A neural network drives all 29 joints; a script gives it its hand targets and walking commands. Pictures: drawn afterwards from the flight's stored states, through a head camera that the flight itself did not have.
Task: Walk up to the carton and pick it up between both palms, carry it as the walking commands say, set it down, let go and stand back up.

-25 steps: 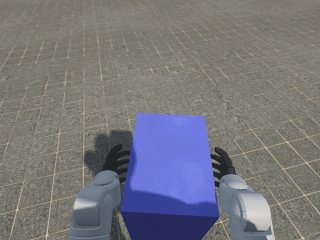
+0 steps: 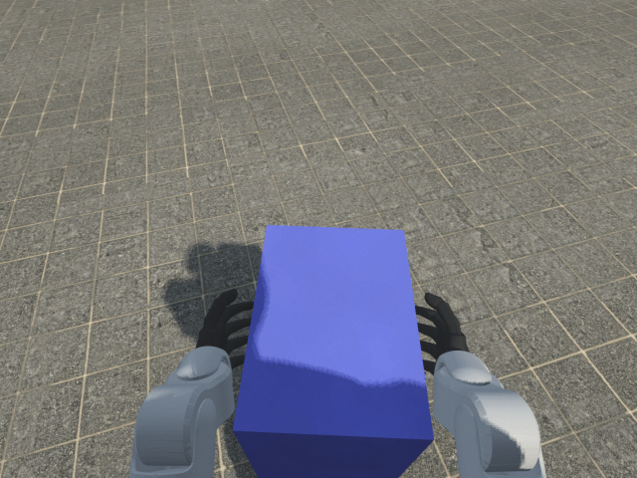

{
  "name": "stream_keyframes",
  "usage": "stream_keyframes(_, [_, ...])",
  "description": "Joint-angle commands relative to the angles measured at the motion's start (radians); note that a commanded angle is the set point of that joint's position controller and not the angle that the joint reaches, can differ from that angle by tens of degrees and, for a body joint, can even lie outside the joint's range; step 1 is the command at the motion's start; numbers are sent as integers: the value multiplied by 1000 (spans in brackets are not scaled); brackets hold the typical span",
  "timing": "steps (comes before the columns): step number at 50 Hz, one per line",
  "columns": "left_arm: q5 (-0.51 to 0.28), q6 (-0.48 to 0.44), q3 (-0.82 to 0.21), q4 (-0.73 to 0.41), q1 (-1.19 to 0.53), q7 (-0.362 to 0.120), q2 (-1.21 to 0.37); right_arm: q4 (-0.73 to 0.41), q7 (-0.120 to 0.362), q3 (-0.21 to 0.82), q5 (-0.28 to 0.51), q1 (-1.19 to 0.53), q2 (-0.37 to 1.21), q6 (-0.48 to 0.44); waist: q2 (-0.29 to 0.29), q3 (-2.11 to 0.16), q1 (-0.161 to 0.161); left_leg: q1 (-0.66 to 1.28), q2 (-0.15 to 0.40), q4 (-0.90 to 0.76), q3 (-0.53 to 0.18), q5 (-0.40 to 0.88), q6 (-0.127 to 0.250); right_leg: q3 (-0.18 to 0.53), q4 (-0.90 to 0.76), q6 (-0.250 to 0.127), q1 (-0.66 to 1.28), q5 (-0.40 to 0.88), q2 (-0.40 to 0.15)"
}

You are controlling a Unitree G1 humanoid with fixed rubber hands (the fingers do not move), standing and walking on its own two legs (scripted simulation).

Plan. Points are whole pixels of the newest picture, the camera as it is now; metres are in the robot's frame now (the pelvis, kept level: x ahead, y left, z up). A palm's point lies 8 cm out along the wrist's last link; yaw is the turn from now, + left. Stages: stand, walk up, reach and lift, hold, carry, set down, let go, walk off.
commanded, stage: carry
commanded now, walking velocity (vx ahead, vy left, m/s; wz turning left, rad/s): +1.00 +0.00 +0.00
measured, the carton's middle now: (329, 363) +0.28 +0.00 -0.01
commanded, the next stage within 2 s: none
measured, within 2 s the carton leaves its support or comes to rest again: neither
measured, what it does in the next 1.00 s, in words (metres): walks ahead: right foot, then left foot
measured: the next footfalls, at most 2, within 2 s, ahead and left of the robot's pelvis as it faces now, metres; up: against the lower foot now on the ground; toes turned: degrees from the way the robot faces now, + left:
right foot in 0.30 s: +0.51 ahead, -0.11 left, +0.00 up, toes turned -3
left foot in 0.72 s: +0.85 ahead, +0.10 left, +0.00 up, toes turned +12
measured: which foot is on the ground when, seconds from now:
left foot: down 0.00-0.34, up 0.36-0.70, down 0.72-1.00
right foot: up 0.00-0.28, down 0.30-0.76, up 0.78-1.00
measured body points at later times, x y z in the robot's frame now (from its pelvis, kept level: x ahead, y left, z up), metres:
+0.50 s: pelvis +0.45 -0.03 +0.01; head +0.48 -0.04 +0.46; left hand +0.70 +0.15 +0.07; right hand +0.74 -0.11 +0.06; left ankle +0.37 +0.10 -0.62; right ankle +0.47 -0.10 -0.73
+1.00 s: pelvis +0.75 +0.04 +0.01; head +0.81 +0.06 +0.46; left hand +1.04 +0.19 +0.07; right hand +1.05 -0.07 +0.08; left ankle +0.81 +0.09 -0.73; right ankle +0.78 -0.10 -0.72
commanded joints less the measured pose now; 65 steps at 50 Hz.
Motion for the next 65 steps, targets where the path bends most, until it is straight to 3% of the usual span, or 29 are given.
stream_keyframes(1, [-223,-66,-519,-116,-388,-151,-1029,-224,154,520,273,-459,1039,-72,5,-321,7,469,327,-288,-470,140,69,57,-88,-10,-321,40,-63])
stream_keyframes(4, [-183,-85,-513,-110,-369,-126,-1023,-208,174,511,284,-432,993,-77,136,-239,6,429,276,-356,-308,184,48,-49,-337,-9,-323,92,-21])
stream_keyframes(8, [-167,-74,-533,-121,-350,-100,-982,-186,175,482,270,-367,919,-69,183,-145,2,473,200,-398,-143,333,28,-144,-600,-1,-306,270,13])
stream_keyframes(11, [-173,-49,-544,-127,-368,-92,-946,-183,162,475,252,-354,876,-52,191,-123,1,445,165,-346,-33,715,-2,-229,-735,-8,-122,340,86])
stream_keyframes(13, [-181,-32,-543,-140,-370,-89,-908,-185,152,467,241,-346,854,-39,201,-174,19,425,166,-176,-4,917,-10,-274,-740,-14,68,323,145])
stream_keyframes(15, [-197,-22,-531,-155,-354,-89,-887,-188,146,455,228,-358,840,-30,156,-307,65,315,120,209,2,874,-22,-307,-752,-29,400,180,183])
stream_keyframes(16, [-200,-15,-511,-156,-341,-92,-878,-169,144,441,218,-381,830,-19,18,-320,101,120,71,510,-24,590,-37,-105,-826,-32,542,1,51])
stream_keyframes(17, [-213,-12,-512,-144,-359,-93,-887,-217,148,471,215,-401,828,-12,-332,-329,62,-188,-83,820,-112,-19,-70,557,-1058,-154,644,-257,-274])
stream_keyframes(18, [-229,-18,-523,-135,-404,-102,-907,-218,142,479,226,-423,867,-14,-273,-391,48,-302,-47,989,-269,-105,-51,657,-1084,-233,666,-149,-329])
stream_keyframes(20, [-238,-43,-520,-143,-444,-122,-991,-185,152,499,246,-445,979,-30,-70,-376,48,-320,54,940,-306,-38,-47,424,-1012,-184,561,205,-264])
stream_keyframes(21, [-246,-50,-528,-147,-470,-134,-1016,-181,154,497,249,-449,1009,-43,-27,-365,49,-319,88,831,-306,-14,-60,311,-1002,-167,537,330,-234])
stream_keyframes(22, [-254,-57,-539,-145,-498,-143,-1033,-188,157,494,249,-459,1025,-57,-32,-357,47,-287,97,757,-289,2,-71,224,-1004,-144,502,416,-215])
stream_keyframes(26, [-270,-66,-535,-150,-440,-158,-995,-170,132,468,202,-390,1011,-80,-133,-268,50,-279,61,424,-184,63,-77,27,-1052,-114,467,734,-182])
stream_keyframes(30, [-259,-52,-522,-183,-364,-154,-929,-207,113,478,197,-345,968,-71,-161,-227,47,-151,-56,23,-26,265,-82,-177,-1036,-50,464,973,-58])
stream_keyframes(34, [-230,-19,-493,-201,-304,-137,-859,-219,114,497,212,-352,911,-39,-177,-268,46,52,-89,-130,21,458,-50,-210,-862,-19,468,943,-66])
stream_keyframes(35, [-225,-10,-489,-210,-314,-131,-839,-213,116,497,215,-352,897,-33,-154,-303,27,173,-87,-193,31,523,-44,-235,-731,0,441,903,-52])
stream_keyframes(36, [-219,1,-486,-210,-335,-126,-820,-215,119,493,219,-367,883,-27,-94,-344,2,331,-26,-225,-18,594,-26,-232,-574,19,333,766,-38])
stream_keyframes(37, [-215,13,-489,-198,-363,-124,-810,-206,119,476,213,-371,859,-19,19,-408,-8,531,167,-152,-266,831,20,-193,-376,46,118,416,-11])
stream_keyframes(38, [-223,28,-503,-194,-332,-128,-818,-157,114,452,213,-339,851,-10,201,-431,23,635,360,-131,-553,1093,140,-122,-201,58,-89,-164,87])
stream_keyframes(39, [-224,29,-496,-141,-317,-120,-862,-153,122,442,251,-370,879,-2,187,-505,20,680,381,-139,-566,1078,207,-22,-134,52,-164,-205,81])
stream_keyframes(40, [-220,24,-501,-109,-309,-123,-893,-129,133,444,250,-360,904,-6,128,-504,19,647,350,-132,-469,1088,191,22,-144,53,-171,-196,41])
stream_keyframes(41, [-236,7,-522,-122,-362,-130,-938,-121,145,438,252,-372,948,-21,101,-486,22,549,321,-180,-400,967,154,37,-254,49,-117,-163,14])
stream_keyframes(43, [-237,-27,-539,-178,-429,-133,-994,-175,164,470,266,-438,1009,-51,81,-462,30,466,266,-221,-294,870,85,-5,-514,42,-11,-112,6])
stream_keyframes(48, [-239,-47,-556,-211,-389,-127,-985,-184,173,454,246,-395,978,-74,106,-505,26,448,217,-178,-204,793,47,-98,-757,38,92,8,16])
stream_keyframes(54, [-228,-12,-551,-183,-404,-133,-926,-132,163,427,204,-384,903,-45,5,-396,29,294,136,-129,-156,580,-30,-68,-829,43,181,370,-95])
stream_keyframes(55, [-230,-5,-545,-172,-412,-133,-920,-124,159,418,199,-389,896,-37,-13,-383,26,296,148,-129,-165,591,-39,-81,-815,44,174,357,-86])
stream_keyframes(57, [-233,7,-539,-155,-419,-133,-914,-108,152,402,190,-391,888,-27,25,-359,20,346,199,-113,-207,720,-28,-117,-761,53,94,272,-53])
stream_keyframes(61, [-241,20,-536,-124,-434,-132,-911,-89,141,387,183,-386,894,-21,149,-338,10,497,319,-68,-325,1055,54,-132,-661,46,-125,-58,24])
stream_keyframes(65, [-246,7,-527,-102,-460,-135,-947,-110,140,406,194,-421,939,-27,129,-358,6,483,362,-70,-346,947,97,-68,-542,21,-176,-106,33])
